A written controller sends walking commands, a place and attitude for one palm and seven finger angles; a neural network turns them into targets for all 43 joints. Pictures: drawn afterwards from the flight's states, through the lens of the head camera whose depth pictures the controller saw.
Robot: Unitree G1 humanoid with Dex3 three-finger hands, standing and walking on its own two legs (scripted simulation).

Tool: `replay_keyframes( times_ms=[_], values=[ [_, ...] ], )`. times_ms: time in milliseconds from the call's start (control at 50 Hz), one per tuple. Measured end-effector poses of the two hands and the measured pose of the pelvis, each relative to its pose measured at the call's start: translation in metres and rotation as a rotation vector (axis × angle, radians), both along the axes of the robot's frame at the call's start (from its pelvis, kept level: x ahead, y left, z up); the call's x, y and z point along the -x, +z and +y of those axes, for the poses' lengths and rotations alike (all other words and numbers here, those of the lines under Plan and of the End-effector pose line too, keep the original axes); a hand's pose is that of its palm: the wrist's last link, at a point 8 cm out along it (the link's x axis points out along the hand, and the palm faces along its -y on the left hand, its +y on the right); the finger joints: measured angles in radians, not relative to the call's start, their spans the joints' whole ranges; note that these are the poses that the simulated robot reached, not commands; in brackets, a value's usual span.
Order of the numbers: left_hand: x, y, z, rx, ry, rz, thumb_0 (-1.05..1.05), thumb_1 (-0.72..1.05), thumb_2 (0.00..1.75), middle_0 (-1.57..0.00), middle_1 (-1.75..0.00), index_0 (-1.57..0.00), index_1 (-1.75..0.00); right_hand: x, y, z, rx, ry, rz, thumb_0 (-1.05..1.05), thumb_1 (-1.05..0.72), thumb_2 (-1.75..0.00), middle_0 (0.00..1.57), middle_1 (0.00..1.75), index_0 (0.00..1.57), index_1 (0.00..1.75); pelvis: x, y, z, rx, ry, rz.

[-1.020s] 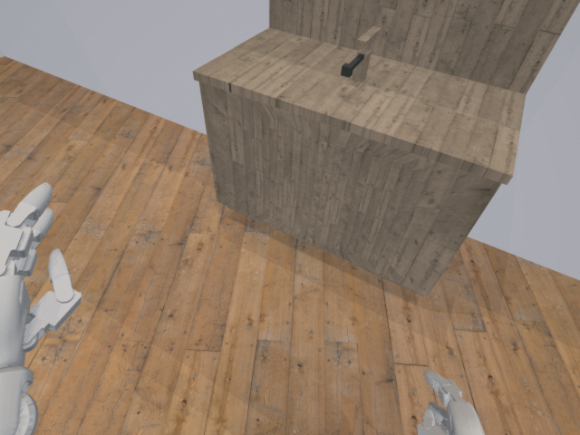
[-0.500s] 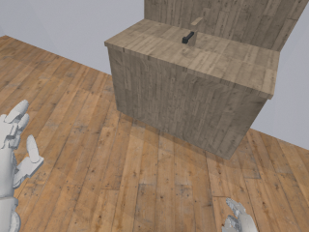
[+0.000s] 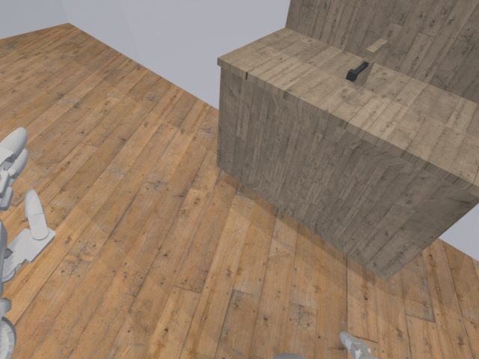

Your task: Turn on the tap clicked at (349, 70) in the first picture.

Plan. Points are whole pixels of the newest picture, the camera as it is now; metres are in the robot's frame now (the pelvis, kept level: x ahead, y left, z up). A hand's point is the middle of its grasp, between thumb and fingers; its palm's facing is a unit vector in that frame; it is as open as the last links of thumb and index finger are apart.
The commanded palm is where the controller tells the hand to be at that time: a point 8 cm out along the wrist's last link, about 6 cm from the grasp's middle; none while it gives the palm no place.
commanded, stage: walk to a spot facing it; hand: left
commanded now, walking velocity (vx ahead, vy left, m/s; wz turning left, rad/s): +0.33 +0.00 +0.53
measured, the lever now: (352, 75) +0.96 -0.36 +0.02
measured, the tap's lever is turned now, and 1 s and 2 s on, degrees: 0 0 0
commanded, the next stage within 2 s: none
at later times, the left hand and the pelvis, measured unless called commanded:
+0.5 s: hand (98, 197) +0.29 +0.21 +0.16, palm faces +0.55 -0.66 -0.51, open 7.4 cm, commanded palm +0.22 +0.24 +0.18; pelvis +0.15 -0.07 +0.00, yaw +17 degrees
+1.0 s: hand (61, 147) +0.33 +0.26 +0.20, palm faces +0.69 -0.55 -0.47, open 7.4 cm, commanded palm +0.25 +0.28 +0.18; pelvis +0.26 -0.04 +0.00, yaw +32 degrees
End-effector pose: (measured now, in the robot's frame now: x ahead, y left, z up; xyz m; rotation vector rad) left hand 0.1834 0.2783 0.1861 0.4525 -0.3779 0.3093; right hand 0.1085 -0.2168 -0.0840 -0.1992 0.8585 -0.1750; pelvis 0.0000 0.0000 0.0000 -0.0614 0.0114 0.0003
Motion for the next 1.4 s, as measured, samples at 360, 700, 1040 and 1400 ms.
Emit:
replay_keyframes(
  times_ms=[360,700,1040,1400],
  values=[
    [-0.048,-0.005,-0.043,-0.04,0.252,0.096,0.01,0.89,0.9,-0.21,-0.3,-0.21,-0.3,-0.192,-0.024,-0.046,0.0,0.25,-0.041,0.02,-0.9,-0.89,0.2,0.3,0.21,0.3,-0.103,-0.012,-0.064,-0.052,0.218,0.008],
    [-0.079,0.012,-0.014,-0.085,0.484,0.119,0.01,0.89,0.9,-0.21,-0.3,-0.22,-0.3,-0.337,-0.006,-0.009,0.048,0.408,-0.046,0.01,-0.91,-0.9,0.19,0.3,0.2,0.3,-0.202,-0.005,-0.053,-0.127,0.386,0.042],
    [-0.087,0.037,-0.006,-0.138,0.517,0.059,0.02,0.89,0.9,-0.21,-0.3,-0.22,-0.3,-0.398,0.007,0.083,-0.094,0.631,-0.067,0.01,-0.9,-0.89,0.2,0.3,0.21,0.3,-0.269,0.0,-0.046,-0.014,0.578,0.018],
    [-0.069,0.004,-0.085,0.04,0.834,0.14,0.02,0.89,0.9,-0.21,-0.3,-0.22,-0.3,-0.494,-0.001,0.046,-0.022,0.799,-0.116,0.02,-0.91,-0.89,0.2,0.3,0.2,0.3,-0.311,0.001,-0.114,-0.108,0.819,0.02]
  ],
)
